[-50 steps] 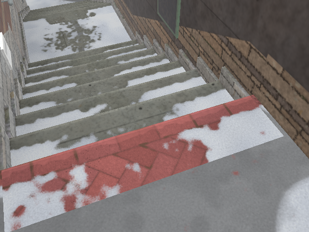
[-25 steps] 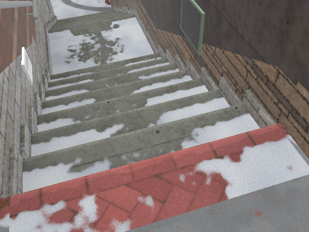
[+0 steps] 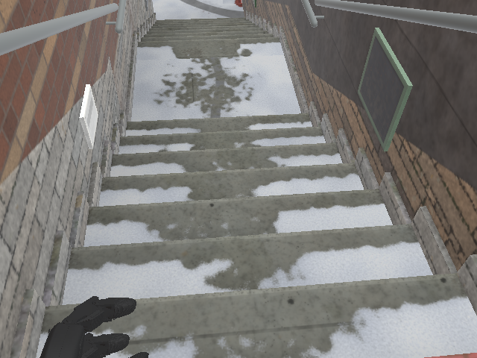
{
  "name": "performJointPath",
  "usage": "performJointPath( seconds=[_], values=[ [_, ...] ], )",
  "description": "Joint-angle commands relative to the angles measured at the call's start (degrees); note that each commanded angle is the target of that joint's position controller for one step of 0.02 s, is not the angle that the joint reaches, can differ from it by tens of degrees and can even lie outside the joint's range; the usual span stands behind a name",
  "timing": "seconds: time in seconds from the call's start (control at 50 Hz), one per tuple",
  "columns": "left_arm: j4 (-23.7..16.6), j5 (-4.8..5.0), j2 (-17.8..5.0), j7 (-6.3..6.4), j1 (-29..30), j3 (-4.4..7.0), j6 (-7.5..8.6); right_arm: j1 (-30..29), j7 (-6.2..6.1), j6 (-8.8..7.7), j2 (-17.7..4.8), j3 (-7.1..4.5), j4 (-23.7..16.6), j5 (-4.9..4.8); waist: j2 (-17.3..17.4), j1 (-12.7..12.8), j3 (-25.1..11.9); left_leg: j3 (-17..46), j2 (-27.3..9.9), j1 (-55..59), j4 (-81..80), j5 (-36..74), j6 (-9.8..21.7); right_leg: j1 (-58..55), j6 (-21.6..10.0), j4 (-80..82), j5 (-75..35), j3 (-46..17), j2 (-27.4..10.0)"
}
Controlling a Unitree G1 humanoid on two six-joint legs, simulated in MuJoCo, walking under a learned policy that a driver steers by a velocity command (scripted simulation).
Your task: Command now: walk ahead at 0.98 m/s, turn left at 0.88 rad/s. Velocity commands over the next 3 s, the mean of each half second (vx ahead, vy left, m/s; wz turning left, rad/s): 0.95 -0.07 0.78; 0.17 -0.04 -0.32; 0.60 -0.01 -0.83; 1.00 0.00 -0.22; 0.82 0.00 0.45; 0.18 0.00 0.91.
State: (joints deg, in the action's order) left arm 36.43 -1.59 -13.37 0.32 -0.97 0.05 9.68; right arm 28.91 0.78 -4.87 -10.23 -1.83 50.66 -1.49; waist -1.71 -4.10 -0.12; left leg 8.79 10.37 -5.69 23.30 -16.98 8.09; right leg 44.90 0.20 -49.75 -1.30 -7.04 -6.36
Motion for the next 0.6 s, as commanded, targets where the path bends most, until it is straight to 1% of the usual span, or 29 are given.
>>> performJointPath(
  seconds=[0.02,0.04,0.06,0.08,0.1,0.12,0.14,0.16,0.18,0.2,0.22,0.24,0.26,0.28,0.3,0.34,0.36,0.38,0.4,0.42,0.44,0.46,0.48,0.5,0.52,0.54,0.56,0.58,0.6],
  values=[
    [-5.65,1.22,-3.86,0.60,3.57,1.39,-0.11,-3.51,-0.65,-1.57,-9.89,-2.51,-5.69,-1.33,4.52,1.56,4.72,12.21,-8.12,-25.09,-9.19,3.85,5.65,-24.42,2.11,13.57,-9.93,5.01,6.82],
    [-7.35,1.88,-5.46,0.79,5.84,2.21,-0.12,-2.75,-0.89,-1.45,-10.53,-2.78,-5.63,-1.84,4.73,0.84,4.59,14.90,-8.76,-20.75,-8.79,3.69,5.29,-24.20,2.14,18.24,-9.43,3.78,7.61],
    [-8.38,2.68,-6.55,0.73,7.30,2.81,-0.04,-2.42,-1.22,-1.12,-10.28,-2.84,-5.37,-1.78,6.09,0.56,4.84,17.16,-9.84,-15.58,-6.74,4.36,4.96,-23.17,2.20,21.08,-7.38,2.41,7.79],
    [-8.87,3.14,-7.41,0.65,5.79,3.58,0.19,-2.59,-1.49,-0.62,-10.12,-3.04,-5.17,-1.26,8.09,1.68,2.80,17.95,-10.59,-12.46,-4.60,9.63,4.77,-26.11,2.10,20.97,-6.40,2.07,8.40],
    [-7.94,3.78,-9.59,0.77,1.01,4.84,0.47,-3.12,-1.52,-0.09,-9.41,-2.94,-5.16,-0.80,10.09,4.29,1.40,18.14,-11.06,-8.50,0.87,20.05,4.50,-29.49,1.04,20.74,-0.66,1.92,8.95],
    [-6.20,4.13,-11.80,0.87,-8.55,6.13,0.97,-4.88,-1.33,0.82,-10.36,-3.02,-5.98,0.16,9.27,9.50,-3.51,16.15,-9.62,-6.45,11.64,29.58,3.12,-37.65,-0.35,20.66,2.94,2.86,8.69],
    [-4.26,4.05,-14.08,1.17,-23.47,6.77,0.87,-8.35,-0.82,1.47,-9.16,-2.23,-8.54,2.06,7.79,16.49,-14.00,13.28,-8.83,-12.16,29.41,30.87,1.07,-55.00,-4.24,15.33,11.74,-2.92,0.88],
    [-3.39,2.84,-18.56,1.12,-29.72,7.36,0.30,3.57,-0.36,1.22,-0.73,-0.33,-9.29,1.40,-14.85,10.41,-26.20,6.84,-1.91,-28.71,53.30,-6.35,-2.36,-75.89,-13.57,20.22,28.08,-31.46,-15.37],
    [-3.29,1.84,-13.58,-0.06,-27.04,6.34,0.57,3.55,-0.53,0.61,-3.54,0.53,-11.33,-2.64,-28.90,10.00,-26.60,4.52,-5.99,-41.36,63.54,-11.51,-2.47,-75.89,-16.70,29.97,42.03,-50.43,-20.99],
    [-4.20,1.53,-7.74,0.32,-23.33,5.46,-0.29,-4.14,-1.01,1.31,-9.17,-0.84,-11.16,-2.58,-18.05,11.94,-15.36,3.00,-9.81,-45.87,65.46,-5.93,-2.60,-68.58,-13.64,31.48,43.06,-41.33,-16.98],
    [-3.53,1.48,-6.49,0.43,-20.16,4.81,-1.24,-10.97,-1.47,2.06,-11.77,-1.45,-12.44,-0.75,-6.96,11.94,-6.53,0.36,-11.84,-44.92,64.15,-1.06,-3.01,-58.75,-10.81,30.74,27.48,-28.40,-14.54],
    [-2.55,0.35,-7.56,0.06,-18.23,4.90,-1.62,-14.28,-1.19,2.38,-12.43,-1.99,-13.66,1.30,-0.61,10.32,-1.67,-0.32,-13.61,-41.21,60.69,0.77,-3.40,-48.75,-10.74,31.30,15.58,-19.18,-11.54],
    [-1.33,0.22,-7.25,-0.27,-16.42,4.81,-1.60,-14.04,-0.67,2.91,-11.01,-2.34,-14.46,0.88,-0.02,7.61,0.21,0.49,-15.72,-37.78,57.41,1.70,-3.23,-43.00,-10.11,32.05,10.79,-13.52,-9.55],
    [-0.52,1.05,-6.03,-0.31,-15.26,4.59,-1.93,-13.05,-0.04,3.50,-9.68,-2.45,-15.40,-0.72,-1.13,6.06,1.13,0.14,-17.85,-35.40,54.59,0.73,-2.85,-40.35,-9.87,32.70,8.26,-9.02,-8.41],
    [0.97,1.59,-5.13,-0.66,-15.33,4.44,-2.06,-12.35,0.25,4.14,-8.41,-2.25,-15.36,-1.26,-2.00,5.24,2.11,-0.49,-19.02,-34.33,51.59,0.10,-2.61,-38.32,-9.91,34.20,6.69,-5.91,-7.61],
    [3.10,2.44,-7.15,-1.24,-15.25,4.86,-1.44,-13.68,0.69,4.83,-5.51,-1.42,-15.40,-1.19,-1.12,3.80,5.77,-0.85,-20.26,-34.85,45.22,1.03,-2.25,-34.64,-11.41,37.95,3.87,-3.61,-8.91],
    [4.46,2.28,-8.82,-1.56,-15.96,5.25,-1.54,-15.07,0.57,5.31,-6.52,-0.97,-16.81,-0.49,-1.24,4.38,6.39,-0.56,-20.16,-36.24,40.83,1.77,-2.30,-34.90,-12.22,38.84,3.67,-2.67,-8.37],
    [5.65,1.86,-10.19,-1.86,-16.74,5.66,-1.66,-15.37,0.70,4.97,-6.23,-0.75,-16.47,-0.13,-0.03,4.15,6.13,-0.15,-19.85,-36.56,37.67,5.18,-2.21,-36.23,-13.02,38.38,1.83,-0.95,-8.28],
    [5.99,2.32,-10.86,-2.35,-16.17,5.84,-1.51,-16.68,0.82,4.58,-6.78,-0.55,-16.70,-0.35,1.43,4.53,5.36,-1.56,-19.58,-35.43,34.14,8.88,-2.74,-36.64,-12.85,37.35,0.66,2.26,-6.79],
    [6.05,1.00,-12.66,-2.89,-16.02,6.05,-1.01,-14.59,0.76,4.39,-8.23,-1.32,-14.82,0.12,3.30,3.75,3.76,-2.91,-18.31,-33.58,36.91,16.06,-3.25,-37.28,-13.18,34.25,-4.44,4.19,-7.36],
    [5.38,0.50,-10.56,-1.56,-15.23,5.52,-3.72,-15.39,0.17,3.54,-11.63,-2.13,-15.70,-0.54,-0.81,3.83,4.80,-2.14,-18.25,-31.71,33.18,15.80,-3.68,-36.85,-12.50,32.66,5.27,10.85,-3.82],
    [4.88,0.40,-10.20,-1.08,-16.69,5.24,-4.88,-19.73,-0.09,2.75,-12.81,-2.47,-16.58,-0.68,-0.09,6.32,6.61,-4.66,-16.79,-27.18,27.55,20.18,-3.03,-32.47,-12.02,32.04,11.39,13.67,-0.95],
    [4.12,0.89,-10.20,-1.25,-17.86,5.14,-5.58,-23.00,0.02,2.12,-13.37,-2.41,-18.16,-0.84,-0.55,8.09,7.36,-5.74,-15.94,-22.15,23.99,23.01,-2.93,-29.43,-12.15,32.93,16.42,13.82,-0.67],
    [4.29,1.49,-10.05,-0.84,-18.22,4.65,-6.22,-26.06,0.52,1.70,-14.21,-2.19,-18.62,-0.83,-0.23,8.94,10.18,-5.67,-15.92,-21.34,15.22,30.49,-3.27,-29.72,-11.04,29.89,17.04,14.31,0.50],
    [5.80,2.40,-12.95,-0.87,-23.56,4.91,-4.47,-30.92,3.07,0.80,-9.52,-0.76,-19.46,2.28,8.49,10.82,15.05,-9.58,-14.67,-28.86,9.77,42.80,-2.39,-34.61,-9.42,29.98,-0.77,6.57,-6.13],
    [6.73,3.01,-14.65,-0.58,-23.82,5.57,-5.06,-29.83,3.36,0.90,-12.07,-1.67,-20.01,0.15,3.66,10.52,8.47,-5.88,-17.50,-25.34,9.87,36.43,-2.54,-39.26,-9.41,25.91,19.22,13.08,-1.80],
    [6.59,5.07,-16.58,0.98,-22.53,5.78,-3.52,-24.98,5.38,0.19,-11.32,-1.63,-15.48,3.58,12.49,8.94,16.96,-9.43,-14.41,-33.96,-0.57,43.22,-3.30,-42.41,-4.95,18.89,-6.77,4.09,-5.82],
    [7.94,3.41,-14.43,0.20,-24.78,4.68,-5.78,-18.12,3.90,1.27,-13.81,-2.59,-14.51,1.00,-1.56,7.26,1.08,-3.06,-19.40,-18.38,3.52,43.69,-3.32,-47.30,-8.43,10.93,13.65,9.90,-1.76],
    [7.95,3.13,-13.75,0.13,-23.53,4.28,-6.75,-11.05,2.98,1.96,-16.57,-3.54,-12.01,-0.51,-4.23,3.91,-3.55,-3.29,-18.41,-11.98,3.63,41.76,-4.78,-49.98,-7.88,4.13,14.68,7.88,-0.44]
  ],
)
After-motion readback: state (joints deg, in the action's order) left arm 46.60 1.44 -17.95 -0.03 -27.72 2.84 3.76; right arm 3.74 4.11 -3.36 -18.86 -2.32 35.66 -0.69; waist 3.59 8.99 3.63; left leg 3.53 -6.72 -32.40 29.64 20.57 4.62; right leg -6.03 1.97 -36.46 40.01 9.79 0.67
